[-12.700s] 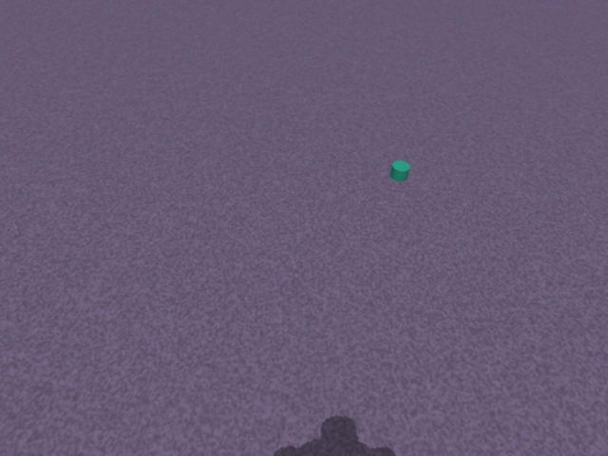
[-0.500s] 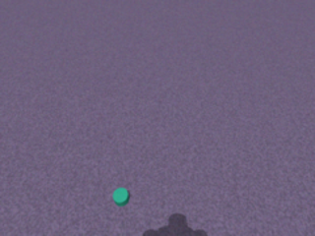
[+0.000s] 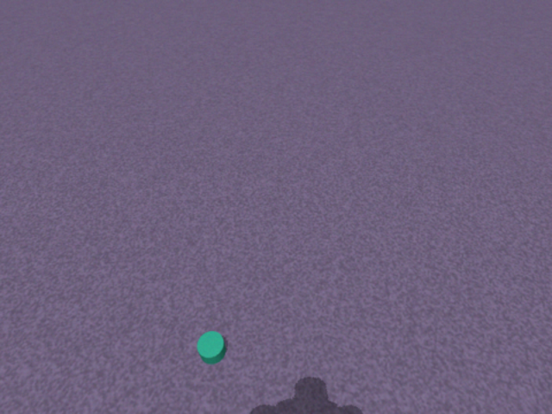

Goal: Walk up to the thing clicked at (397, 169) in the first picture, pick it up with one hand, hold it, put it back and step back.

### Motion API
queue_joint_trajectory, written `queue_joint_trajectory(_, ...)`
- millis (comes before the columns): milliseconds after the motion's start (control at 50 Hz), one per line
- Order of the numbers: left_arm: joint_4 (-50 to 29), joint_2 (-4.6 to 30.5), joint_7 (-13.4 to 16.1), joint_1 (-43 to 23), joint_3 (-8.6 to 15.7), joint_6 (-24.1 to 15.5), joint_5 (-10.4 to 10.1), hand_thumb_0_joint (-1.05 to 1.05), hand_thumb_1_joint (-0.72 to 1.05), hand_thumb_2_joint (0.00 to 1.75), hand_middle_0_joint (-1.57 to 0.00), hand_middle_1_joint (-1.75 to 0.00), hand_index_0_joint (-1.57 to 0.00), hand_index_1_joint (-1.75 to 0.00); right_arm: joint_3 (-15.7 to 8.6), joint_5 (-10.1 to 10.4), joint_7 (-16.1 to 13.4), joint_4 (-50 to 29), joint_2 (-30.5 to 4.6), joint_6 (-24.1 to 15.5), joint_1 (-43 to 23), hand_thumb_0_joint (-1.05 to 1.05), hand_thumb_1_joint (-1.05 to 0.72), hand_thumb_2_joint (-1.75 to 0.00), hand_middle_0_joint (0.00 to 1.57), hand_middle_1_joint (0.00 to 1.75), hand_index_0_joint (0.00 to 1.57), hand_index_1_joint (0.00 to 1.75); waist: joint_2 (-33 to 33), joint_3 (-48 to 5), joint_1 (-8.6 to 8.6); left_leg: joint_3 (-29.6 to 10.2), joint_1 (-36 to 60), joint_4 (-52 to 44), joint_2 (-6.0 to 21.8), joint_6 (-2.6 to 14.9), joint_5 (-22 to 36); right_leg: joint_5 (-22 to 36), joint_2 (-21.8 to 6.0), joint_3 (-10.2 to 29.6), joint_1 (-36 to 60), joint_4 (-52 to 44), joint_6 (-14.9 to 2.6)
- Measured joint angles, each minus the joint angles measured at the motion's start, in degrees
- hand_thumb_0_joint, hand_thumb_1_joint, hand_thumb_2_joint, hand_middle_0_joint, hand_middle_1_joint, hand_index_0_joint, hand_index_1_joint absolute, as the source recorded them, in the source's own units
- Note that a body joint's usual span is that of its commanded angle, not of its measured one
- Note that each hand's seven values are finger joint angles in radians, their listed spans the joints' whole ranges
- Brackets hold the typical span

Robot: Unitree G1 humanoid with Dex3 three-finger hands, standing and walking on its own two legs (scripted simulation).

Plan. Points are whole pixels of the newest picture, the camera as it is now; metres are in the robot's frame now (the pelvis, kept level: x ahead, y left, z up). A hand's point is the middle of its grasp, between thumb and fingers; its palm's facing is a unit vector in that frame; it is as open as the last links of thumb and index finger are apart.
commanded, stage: walk up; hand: left
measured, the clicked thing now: (211, 347) +0.51 +0.25 -0.75
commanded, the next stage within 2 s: none
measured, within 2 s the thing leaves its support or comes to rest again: neither
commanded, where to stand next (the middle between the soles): +0.12 +0.01 m, yaw +0 degrees
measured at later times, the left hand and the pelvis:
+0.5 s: hand (130, 400) +0.20 +0.26 -0.17, palm faces -0.01 -0.93 -0.38, open 7.4 cm; pelvis +0.09 +0.00 -0.03, yaw +2 degrees
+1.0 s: hand out of the picture +0.16 +0.29 -0.18, palm faces -0.01 -0.93 -0.36, open 7.4 cm; pelvis +0.08 +0.02 -0.02, yaw +0 degrees
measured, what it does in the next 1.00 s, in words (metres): steps on the spot: right foot, then left foot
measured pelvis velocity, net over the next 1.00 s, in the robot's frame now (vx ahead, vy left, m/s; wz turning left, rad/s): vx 0.08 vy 0.02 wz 0.01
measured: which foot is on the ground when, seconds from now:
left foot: down 0.00-0.48, up 0.50-0.76, down 0.78-1.00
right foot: down 0.00-0.20, up 0.22-0.42, down 0.44-0.80, up 0.82-1.00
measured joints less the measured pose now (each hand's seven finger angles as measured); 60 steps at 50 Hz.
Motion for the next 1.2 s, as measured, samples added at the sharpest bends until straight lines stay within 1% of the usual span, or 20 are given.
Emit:
queue_joint_trajectory(60,-1.57,0.22,-0.66,2.12,1.35,0.04,0.54,0.01,0.91,0.89,-0.20,-0.30,-0.20,-0.30,-0.93,-0.80,0.47,-1.47,-0.39,-0.15,2.45,0.00,-0.90,-0.90,0.20,0.30,0.20,0.30,0.10,-1.02,0.28,-0.09,-1.47,5.48,-0.07,1.37,-6.39,-4.44,0.25,0.22,-0.90,4.00,-0.84)
queue_joint_trajectory(140,-3.88,0.55,-0.89,4.75,2.30,0.05,0.78,0.01,0.91,0.89,-0.21,-0.30,-0.20,-0.30,-1.83,-1.23,0.40,-3.00,-1.31,-0.51,5.00,0.00,-0.90,-0.90,0.20,0.30,0.20,0.30,0.62,-1.02,0.47,-0.20,-3.11,10.71,0.17,2.47,-7.84,-5.36,0.37,-0.20,-1.18,6.78,-0.15)
queue_joint_trajectory(180,-4.68,1.17,-1.00,5.91,2.43,0.54,0.69,0.01,0.91,0.89,-0.21,-0.30,-0.20,-0.30,-2.21,-1.26,0.20,-3.56,-1.12,-1.14,5.90,0.00,-0.90,-0.90,0.20,0.30,0.20,0.30,-0.64,-0.76,0.64,0.61,-2.04,10.02,-0.70,1.34,-7.59,-7.59,-0.74,0.39,-1.63,9.32,0.44)
queue_joint_trajectory(200,-4.89,1.52,-0.96,6.28,2.48,0.95,0.49,0.01,0.91,0.89,-0.21,-0.30,-0.20,-0.30,-2.41,-1.39,0.17,-4.03,-0.87,-1.62,6.31,0.00,-0.90,-0.90,0.20,0.30,0.20,0.30,-1.57,-0.62,0.73,1.20,-1.35,9.33,-1.41,0.99,-7.74,-8.49,-1.44,0.94,-2.66,11.89,-0.06)
queue_joint_trajectory(260,-5.16,1.81,-0.41,5.63,2.58,1.90,0.47,0.01,0.91,0.89,-0.20,-0.30,-0.20,-0.30,-2.89,-1.12,0.21,-6.21,-0.52,-2.85,7.87,0.00,-0.90,-0.90,0.20,0.30,0.20,0.30,-1.61,0.90,-0.12,1.00,0.31,8.04,-1.33,1.52,-8.04,-16.07,0.14,1.84,-7.96,24.64,-0.99)
queue_joint_trajectory(300,-6.45,2.20,-0.31,4.76,2.62,1.80,0.07,0.01,0.91,0.89,-0.20,-0.30,-0.20,-0.30,-2.79,-0.85,-0.16,-7.53,-0.22,-3.01,9.03,0.00,-0.90,-0.90,0.20,0.30,0.20,0.30,-1.70,2.48,-0.57,0.56,1.96,6.47,-1.09,1.46,-7.74,-16.97,0.80,1.83,-11.12,29.00,-1.55)
queue_joint_trajectory(400,-9.75,2.36,-0.47,1.96,2.61,1.31,-0.12,0.01,0.91,0.89,-0.20,-0.30,-0.20,-0.30,-2.46,-0.35,-1.28,-9.50,-0.77,-1.61,10.20,0.00,-0.90,-0.90,0.20,0.30,0.21,0.30,-1.55,5.84,-1.43,0.24,4.59,6.39,-1.04,0.70,-9.42,-9.62,-0.69,-0.26,-14.70,21.13,-1.58)
queue_joint_trajectory(460,-10.34,2.02,-0.02,0.21,2.72,0.72,0.04,0.01,0.91,0.89,-0.20,-0.30,-0.20,-0.30,-2.20,0.94,-1.75,-10.00,-1.49,-0.41,9.84,0.00,-0.90,-0.90,0.20,0.30,0.21,0.30,-1.01,6.93,-1.88,0.09,3.24,13.85,-0.93,0.33,-13.74,2.87,-0.57,-1.36,-12.97,13.63,-2.10)
queue_joint_trajectory(480,-10.41,1.43,0.28,-0.62,2.76,0.58,0.02,0.01,0.91,0.89,-0.20,-0.30,-0.20,-0.30,-2.18,1.51,-1.99,-9.80,-1.71,0.14,9.06,0.00,-0.90,-0.90,0.20,0.30,0.20,0.30,0.00,7.55,-2.16,-0.68,1.18,19.42,-0.32,0.70,-14.09,2.27,-0.05,-2.11,-12.71,14.67,-1.87)
queue_joint_trajectory(560,-11.65,-0.64,0.60,-2.62,1.47,0.85,-0.31,0.01,0.91,0.89,-0.20,-0.30,-0.20,-0.30,-1.84,1.71,-2.53,-9.94,-1.61,1.55,6.49,0.00,-0.90,-0.90,0.20,0.30,0.20,0.30,0.90,7.37,-1.52,-3.45,-7.49,37.53,-2.24,1.87,-21.30,-0.97,-0.19,-2.37,-11.83,15.60,-1.91)
queue_joint_trajectory(700,-13.82,-1.35,0.42,-5.03,0.67,1.92,0.47,0.01,0.91,0.89,-0.21,-0.30,-0.20,-0.30,-1.58,0.84,-1.72,-10.58,-1.32,1.40,3.50,0.00,-0.90,-0.90,0.20,0.30,0.20,0.30,-0.32,6.27,-0.95,-0.44,-12.21,29.28,-0.76,0.90,-18.09,-1.50,-1.43,-2.50,-13.48,16.65,-1.35)
queue_joint_trajectory(800,-14.37,0.85,0.38,-5.45,1.33,3.87,-0.38,0.01,0.90,0.89,-0.21,-0.30,-0.20,-0.30,-2.50,-0.73,-1.59,-10.93,-1.05,0.84,3.47,0.00,-0.90,-0.90,0.20,0.30,0.20,0.30,-3.60,6.07,-0.84,2.45,-11.33,21.59,-2.21,1.49,-8.21,-4.33,-3.01,-0.98,-17.62,23.09,-0.53)
queue_joint_trajectory(860,-13.25,1.80,0.97,-4.51,2.13,5.01,-0.60,0.01,0.91,0.89,-0.21,-0.30,-0.20,-0.30,-2.50,-1.05,-1.27,-11.35,-0.93,0.69,3.79,0.00,-0.90,-0.90,0.20,0.30,0.20,0.30,-3.53,6.42,-1.36,2.25,-11.84,22.05,-1.28,1.85,-8.58,-16.95,1.95,4.34,-20.33,35.07,-1.16)
queue_joint_trajectory(920,-12.47,2.99,1.20,-2.70,2.76,5.01,-1.10,0.01,0.91,0.89,-0.20,-0.30,-0.20,-0.30,-2.42,-0.93,-1.74,-11.78,-0.60,0.59,3.96,0.00,-0.90,-0.90,0.20,0.30,0.21,0.30,-3.78,6.59,-1.10,2.35,-11.69,19.35,-0.49,1.71,-6.82,-18.24,4.73,7.13,-20.99,44.59,-1.08)
queue_joint_trajectory(980,-11.77,3.50,0.88,-0.12,2.95,4.42,-0.95,0.01,0.91,0.89,-0.20,-0.30,-0.20,-0.30,-2.54,-0.94,-1.74,-12.72,-1.14,0.35,3.67,0.00,-0.90,-0.90,0.20,0.30,0.21,0.30,-3.05,6.71,-0.58,2.85,-11.97,18.11,0.56,1.54,-5.88,-18.98,3.70,6.11,-17.52,41.26,0.02)
queue_joint_trajectory(1040,-10.73,3.62,0.63,1.99,2.76,3.78,-0.78,0.01,0.91,0.89,-0.20,-0.30,-0.20,-0.30,-2.48,-1.11,-1.56,-14.03,-2.00,0.09,3.29,0.00,-0.90,-0.90,0.20,0.30,0.21,0.30,-1.91,6.67,-0.14,3.49,-12.79,19.20,1.68,1.13,-6.24,-19.69,1.51,3.82,-11.61,29.61,0.42)
queue_joint_trajectory(1080,-9.80,3.51,0.74,2.94,2.70,2.76,-0.57,0.01,0.91,0.89,-0.20,-0.30,-0.20,-0.30,-2.24,-0.78,-1.35,-14.41,-2.61,0.45,2.79,0.00,-0.90,-0.90,0.20,0.30,0.21,0.30,-1.09,6.43,0.34,3.84,-13.91,21.60,2.50,0.50,-7.31,-12.90,0.72,2.49,-6.79,18.32,-0.12)
queue_joint_trajectory(1120,-8.51,2.30,1.05,2.91,2.43,1.80,-0.09,0.01,0.91,0.89,-0.20,-0.30,-0.20,-0.30,-2.22,-0.05,-1.32,-13.80,-3.17,1.26,1.59,0.00,-0.90,-0.90,0.20,0.30,0.20,0.30,1.64,7.29,-0.13,2.11,-14.15,23.43,3.88,0.34,-7.83,-9.96,2.21,1.12,-5.33,16.72,0.31)
queue_joint_trajectory(1160,-8.19,1.74,0.78,3.79,1.60,1.20,0.16,0.01,0.91,0.89,-0.20,-0.30,-0.20,-0.30,-1.96,0.43,-1.30,-12.76,-2.68,2.02,0.98,0.00,-0.90,-0.90,0.20,0.30,0.20,0.30,1.41,6.19,0.41,0.79,-13.71,24.44,2.13,0.97,-13.56,-10.50,1.56,1.84,-5.90,17.61,0.23)
queue_joint_trajectory(1200,-7.93,0.94,0.65,4.35,0.86,0.71,0.20,0.01,0.91,0.89,-0.20,-0.30,-0.20,-0.30,-1.69,0.88,-1.04,-11.84,-2.53,2.01,0.59,0.00,-0.90,-0.90,0.20,0.30,0.20,0.30,1.42,5.06,0.52,0.11,-12.25,23.64,0.84,1.40,-15.16,-10.40,0.76,2.37,-5.90,17.37,0.45)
